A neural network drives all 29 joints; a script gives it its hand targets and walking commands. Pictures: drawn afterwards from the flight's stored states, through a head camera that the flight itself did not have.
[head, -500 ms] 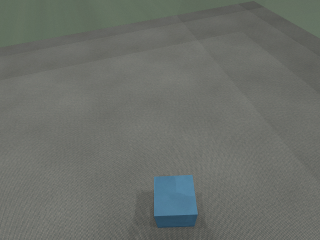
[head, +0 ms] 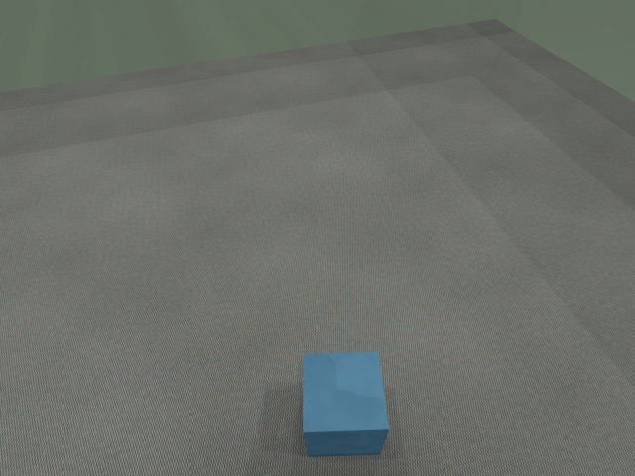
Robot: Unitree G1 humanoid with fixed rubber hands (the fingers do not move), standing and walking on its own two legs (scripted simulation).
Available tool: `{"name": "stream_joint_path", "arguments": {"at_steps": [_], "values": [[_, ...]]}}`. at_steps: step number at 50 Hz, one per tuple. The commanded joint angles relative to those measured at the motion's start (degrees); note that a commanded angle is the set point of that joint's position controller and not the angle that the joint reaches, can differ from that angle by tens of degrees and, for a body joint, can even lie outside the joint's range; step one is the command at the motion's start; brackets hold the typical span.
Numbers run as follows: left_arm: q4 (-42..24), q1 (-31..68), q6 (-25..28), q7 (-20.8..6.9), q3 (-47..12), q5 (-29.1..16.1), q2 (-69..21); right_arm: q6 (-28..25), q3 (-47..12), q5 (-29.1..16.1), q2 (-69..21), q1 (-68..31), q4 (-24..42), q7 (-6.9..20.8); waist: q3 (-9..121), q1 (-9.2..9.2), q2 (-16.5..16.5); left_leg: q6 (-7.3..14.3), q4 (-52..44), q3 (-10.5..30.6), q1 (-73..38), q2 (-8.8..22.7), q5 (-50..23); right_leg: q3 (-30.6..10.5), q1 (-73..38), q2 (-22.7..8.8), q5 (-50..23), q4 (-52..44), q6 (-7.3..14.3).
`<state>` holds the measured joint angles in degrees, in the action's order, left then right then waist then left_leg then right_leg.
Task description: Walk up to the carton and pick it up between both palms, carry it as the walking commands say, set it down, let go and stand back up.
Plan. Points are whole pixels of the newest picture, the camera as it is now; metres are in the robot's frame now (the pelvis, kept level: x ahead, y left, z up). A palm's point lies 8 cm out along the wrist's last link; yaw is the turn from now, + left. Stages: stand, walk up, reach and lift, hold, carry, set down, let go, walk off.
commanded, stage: reach and lift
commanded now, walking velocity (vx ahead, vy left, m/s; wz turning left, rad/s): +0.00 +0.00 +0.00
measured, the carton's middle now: (342, 405) +0.42 +0.00 -0.66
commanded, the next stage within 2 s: none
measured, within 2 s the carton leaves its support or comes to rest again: neither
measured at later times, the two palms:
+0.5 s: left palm out of the picture +0.14 +0.21 -0.16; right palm out of the picture +0.14 -0.21 -0.16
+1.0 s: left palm (219, 417) +0.24 +0.21 -0.18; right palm (476, 413) +0.26 -0.21 -0.18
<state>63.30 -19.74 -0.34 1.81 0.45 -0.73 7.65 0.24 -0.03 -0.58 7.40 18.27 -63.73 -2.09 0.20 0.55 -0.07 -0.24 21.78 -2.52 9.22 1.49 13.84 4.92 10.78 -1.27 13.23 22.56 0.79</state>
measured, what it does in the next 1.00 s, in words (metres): lowers itself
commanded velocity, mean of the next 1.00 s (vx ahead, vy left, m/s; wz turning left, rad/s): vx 0.00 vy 0.00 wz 0.00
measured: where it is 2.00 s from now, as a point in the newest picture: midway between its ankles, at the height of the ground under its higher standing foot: outside the picture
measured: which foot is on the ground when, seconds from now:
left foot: down 0.00-1.00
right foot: down 0.00-1.00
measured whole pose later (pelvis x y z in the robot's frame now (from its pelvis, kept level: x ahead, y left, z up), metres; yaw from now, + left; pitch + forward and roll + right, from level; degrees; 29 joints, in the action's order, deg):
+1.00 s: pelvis -0.10 +0.01 -0.10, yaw +0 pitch +19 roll +1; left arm 36.5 31.9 -28.9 4.1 9.1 -0.8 8.2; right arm 27.5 8.3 0.0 14.6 -35.0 -42.5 2.3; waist -4.0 1.4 0.0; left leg 0.6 61.9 -3.1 60.0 1.7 20.5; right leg 2.1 61.7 -2.7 18.6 61.7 0.8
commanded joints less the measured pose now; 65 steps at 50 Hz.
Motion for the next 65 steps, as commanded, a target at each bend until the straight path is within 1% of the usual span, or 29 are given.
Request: {"name": "stream_joint_path", "arguments": {"at_steps": [1, 2, 3, 4, 5, 6, 7, 8, 9, 10, 11, 12, 14, 17, 19, 21, 24, 27, 30, 33, 35, 38, 41, 46, 53, 59, 65], "values": [[-38.34, 36.91, -4.69, 0.73, -3.32, -5.83, 10.45, 4.46, -1.62, -6.4, 8.69, -36.6, 33.19, -0.88, 7.78, -3.41, -0.4, 3.86, 10.14, -0.41, 20.97, 0.65, 15.26, -6.62, 14.45, -1.63, 16.38, 6.81, 2.32], [-35.2, 36.64, -9.71, 1.63, -2.96, -5.41, 10.72, 9.89, -0.87, -5.52, 10.12, -33.72, 30.5, -1.21, 4.76, -1.82, 0.53, 2.6, 11.86, 0.66, 23.23, 0.07, 14.9, -5.69, 12.97, -1.64, 13.54, 8.67, 1.97], [-31.69, 28.18, -15.04, 1.58, -1.61, -4.45, 12.07, 15.52, -2.26, -4.69, 13.05, -28.53, 32.43, -0.43, 5.96, 0.88, 0.45, 1.91, 10.09, 0.55, 21.78, 0.56, 15.37, -2.18, 14.48, -1.81, 15.41, 8.72, 2.47], [-29.8, 25.56, -20.57, 0.83, -1.41, -5.15, 11.59, 20.93, -0.42, -4.14, 12.64, -25.97, 30.25, 0.06, 5.3, 0.75, 1.91, 1.3, 9.04, -0.45, 22.75, -0.17, 19.11, -1.52, 12.89, -0.79, 17.57, 8.64, 2.5], [-26.88, 20.99, -26.75, 0.49, -2.52, -4.88, 9.67, 27.35, 0.52, -3.27, 11.04, -21.94, 27.41, 1.01, 2.64, 0.44, 0.41, 1.38, 8.62, -0.94, 23.16, -0.65, 19.42, -1.6, 12.05, 0.23, 17.2, 8.69, 2.2], [-25.36, 18.04, -31.71, 0.47, -2.28, -5.05, 8.86, 32.28, 0.23, -2.71, 9.99, -18.55, 26.58, 1.76, 2.46, 0.93, -0.93, 1.49, 10.08, -0.51, 22.17, -1.26, 14.73, -3.31, 12.87, -0.06, 14.36, 8.83, 2.25], [-25.5, 15.75, -35.93, 0.36, -1.85, -4.57, 7.81, 36.16, -0.84, -2.9, 8.68, -14.76, 27.27, 1.96, 3.32, 1.24, -1.24, 2.24, 10.86, 0.95, 22.7, -1.55, 8.6, -4.5, 13.49, 0.19, 7.75, 9.34, 2.19], [-25.54, 13.61, -39.08, 0.22, -1.64, -4.1, 7.33, 39.19, -1.31, -3.3, 7.14, -11.39, 26.53, 1.97, 5.18, 0.77, -1.13, 2.69, 11.02, 2.64, 22.19, -1.93, 2.3, -5.26, 12.25, 1.08, -0.71, 10.31, 2.26], [-26.02, 11.31, -41.29, -0.06, -1.46, -3.38, 6.86, 41.27, -1.51, -3.66, 5.91, -8.99, 26.13, 1.98, 6.76, 0.29, -1.34, 3.21, 11.19, 4.14, 20.25, -2.14, -4.03, -5.78, 10.97, 1.9, -8.04, 10.65, 2.23], [-27.25, 9.89, -42.32, -0.38, -1.31, -2.8, 6.11, 42.15, -1.44, -3.4, 5.62, -8.52, 27.1, 1.93, 8.36, 0.04, -1.43, 3.38, 11.31, 4.96, 18.48, -2.47, -9.18, -6.13, 9.8, 2.53, -13.42, 10.48, 2.11], [-29.15, 9.1, -42.21, -0.77, -0.89, -2.15, 5.33, 41.99, -0.87, -2.47, 6.02, -8.24, 28.88, 2.12, 9.54, -0.18, -1.03, 3.3, 11.25, 5.43, 17.15, -2.64, -12.87, -6.45, 8.84, 2.94, -17.12, 10.19, 2.0], [-31.82, 9.14, -41.03, -1.25, -0.18, -1.37, 4.63, 40.84, 0.29, -1.09, 6.67, -8.37, 31.12, 2.56, 10.17, -0.38, -0.39, 3.0, 11.21, 5.49, 16.13, -2.75, -14.73, -7.0, 8.22, 2.98, -19.07, 9.91, 1.77], [-36.52, 11.26, -37.63, -1.9, 1.04, 0.42, 3.96, 37.55, 2.61, 2.06, 7.34, -10.78, 35.66, 3.18, 11.43, -0.32, 0.28, 2.28, 11.9, 4.95, 16.1, -3.14, -15.07, -7.77, 8.1, 2.62, -19.54, 10.6, 1.19], [-42.24, 16.28, -32.71, -2.06, 2.81, 1.85, 3.74, 32.57, 4.34, 3.72, 7.34, -15.74, 41.39, 4.32, 14.4, 0.25, 0.49, 1.22, 15.91, 4.77, 20.11, -2.8, -16.99, -7.94, 11.39, 2.2, -19.82, 15.05, 0.77], [-44.5, 18.04, -29.28, -1.93, 4.05, 2.2, 3.67, 29.12, 5.61, 4.22, 7.14, -16.95, 43.28, 5.04, 18.64, 0.65, 0.28, 0.65, 19.42, 4.55, 22.91, -2.62, -19.93, -7.64, 13.49, 2.49, -21.63, 19.29, 0.69], [-45.26, 17.96, -26.35, -1.56, 5.29, 2.54, 3.43, 26.32, 5.71, 4.06, 6.72, -17.09, 43.68, 5.5, 21.82, 0.91, 0.19, 0.27, 22.74, 3.89, 25.8, -2.73, -20.25, -7.39, 15.89, 2.67, -21.55, 23.53, 0.24], [-45.67, 15.82, -25.12, -1.37, 5.04, 2.11, 1.73, 24.86, 5.81, 3.22, 7.22, -16.03, 43.12, 5.73, 25.89, 0.31, -0.02, -0.31, 25.39, 3.49, 26.97, -2.97, -19.26, -6.59, 18.69, 3.05, -20.19, 26.83, 0.06], [-46.1, 15.85, -25.64, -1.25, 4.72, 1.51, 1.1, 25.28, 5.55, 2.53, 7.68, -16.55, 43.31, 5.54, 26.05, -0.14, -0.91, -0.54, 26.06, 3.28, 28.28, -3.32, -14.42, -6.13, 21.38, 3.29, -15.44, 27.24, -0.08], [-45.86, 18.88, -26.68, -0.97, 4.78, 1.25, 1.1, 26.21, 5.69, 2.36, 7.94, -20.27, 42.79, 5.44, 22.11, -0.3, -0.8, -0.72, 25.58, 2.84, 30.25, -3.48, -4.88, -5.76, 24.84, 3.11, -6.05, 26.51, 0.03], [-45.26, 25.59, -27.3, -0.61, 5.54, 1.34, 1.9, 26.79, 5.95, 2.0, 8.01, -27.28, 41.97, 5.57, 17.4, -0.27, -0.18, -0.51, 25.87, 2.29, 32.99, -3.4, 5.53, -5.23, 28.4, 2.52, 5.19, 26.12, 0.19], [-44.75, 31.36, -27.66, -0.31, 5.88, 1.15, 2.41, 27.08, 6.26, 1.7, 8.56, -32.95, 41.19, 5.54, 16.27, -0.42, -0.15, -0.45, 26.54, 1.99, 34.16, -3.24, 10.08, -4.86, 30.01, 2.27, 10.25, 26.35, 0.46], [-42.54, 40.35, -28.37, 0.32, 6.56, 0.68, 3.41, 27.58, 6.97, 1.25, 9.99, -42.15, 39.04, 5.16, 16.89, -0.19, -0.62, -0.52, 27.65, 1.66, 35.97, -3.12, 13.76, -4.42, 31.48, 2.06, 14.23, 27.35, 0.63], [-38.82, 46.88, -29.31, 1.01, 7.3, 0.24, 3.97, 28.22, 7.57, 0.77, 11.26, -49.84, 35.34, 4.8, 19.03, 0.35, -1.24, -0.62, 28.37, 1.2, 37.23, -3.28, 14.71, -4.04, 32.17, 2.13, 15.5, 28.28, 0.56], [-33.13, 56.66, -28.88, 2.19, 9.0, 0.12, 4.97, 27.6, 8.78, 0.61, 12.37, -59.56, 27.96, 4.5, 22.76, 1.09, -1.45, -0.44, 29.51, 0.51, 39.75, -3.56, 12.9, -4.01, 33.73, 2.47, 14.48, 29.23, 0.03], [-28.44, 69.06, -24.36, 3.12, 10.9, -0.47, 5.64, 23.05, 10.91, 0.57, 14.03, -71.87, 21.55, 3.53, 31.39, 0.95, -1.97, -0.59, 31.24, 0.36, 43.77, -3.92, 9.01, -4.81, 34.85, 2.82, 9.95, 30.25, -0.38], [-24.88, 75.83, -17.95, 3.79, 12.94, -0.78, 6.63, 17.13, 11.73, -0.12, 15.09, -79.25, 18.31, 2.5, 41.31, 0.94, -2.0, -1.35, 32.95, 0.72, 47.45, -4.31, 3.75, -5.79, 34.86, 3.26, 2.41, 32.06, -0.71], [-22.58, 80.07, -11.33, 3.91, 15.08, -0.81, 8.35, 11.43, 12.44, -0.51, 15.72, -84.13, 17.13, 1.86, 48.9, 1.09, -2.55, -1.94, 34.8, 1.27, 51.4, -4.87, -3.9, -6.93, 34.95, 3.8, -8.19, 34.78, -0.78]]}}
